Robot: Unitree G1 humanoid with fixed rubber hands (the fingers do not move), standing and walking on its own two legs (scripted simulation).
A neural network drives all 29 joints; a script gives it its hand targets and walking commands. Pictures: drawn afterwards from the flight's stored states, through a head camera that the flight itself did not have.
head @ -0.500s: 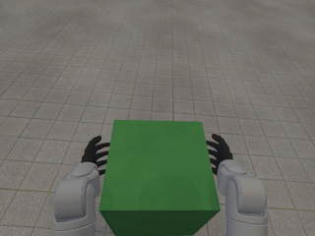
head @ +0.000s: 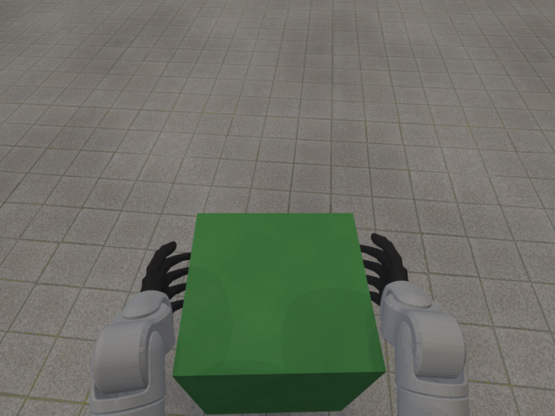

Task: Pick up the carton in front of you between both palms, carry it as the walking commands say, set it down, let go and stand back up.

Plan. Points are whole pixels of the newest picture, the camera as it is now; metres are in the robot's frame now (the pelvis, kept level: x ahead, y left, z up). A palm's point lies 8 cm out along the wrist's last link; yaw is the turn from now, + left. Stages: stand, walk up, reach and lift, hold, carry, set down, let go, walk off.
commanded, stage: carry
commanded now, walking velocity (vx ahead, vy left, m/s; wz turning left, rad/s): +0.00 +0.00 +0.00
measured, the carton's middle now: (275, 320) +0.26 +0.00 -0.01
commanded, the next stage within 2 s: hold in 1.78 s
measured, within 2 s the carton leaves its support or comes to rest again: neither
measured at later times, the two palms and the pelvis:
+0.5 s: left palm (173, 233) +0.38 +0.16 +0.05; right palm (372, 234) +0.37 -0.14 +0.05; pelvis +0.11 +0.02 -0.02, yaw -3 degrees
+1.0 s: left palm (180, 257) +0.36 +0.15 +0.02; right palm (373, 256) +0.35 -0.15 +0.02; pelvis +0.06 +0.02 -0.02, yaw -3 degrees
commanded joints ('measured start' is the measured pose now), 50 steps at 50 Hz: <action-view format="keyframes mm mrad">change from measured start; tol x8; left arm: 1 -424 -921 -710 -118 -414 3 -281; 7 -451 -820 -706 -91 -383 73 -259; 15 -512 -920 -722 23 -396 56 -279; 33 -446 -841 -654 136 -265 -183 -272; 50 -613 -885 -417 519 -76 -508 -291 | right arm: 1 -397 955 742 -99 410 2 243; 6 -378 856 684 -18 404 57 264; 16 -416 962 668 97 386 28 273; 31 -392 882 663 157 303 -155 275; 50 -541 901 384 575 79 -511 297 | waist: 1 7 -192 -383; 7 4 120 -389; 25 -1 -62 -393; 50 -5 -32 -300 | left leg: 1 178 -20 56 -142 187 -4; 3 301 10 62 -291 372 -3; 5 501 196 -81 -183 839 50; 6 535 236 -126 -154 861 114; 8 464 210 -127 -185 731 116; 17 443 131 -34 -71 817 94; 27 329 98 -5 -38 521 76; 50 306 111 -29 -144 229 58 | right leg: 1 210 -187 24 50 619 -36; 7 -32 -86 103 166 -88 81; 13 52 -106 102 161 260 94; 25 117 -129 103 179 444 76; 50 -25 -118 131 91 -24 29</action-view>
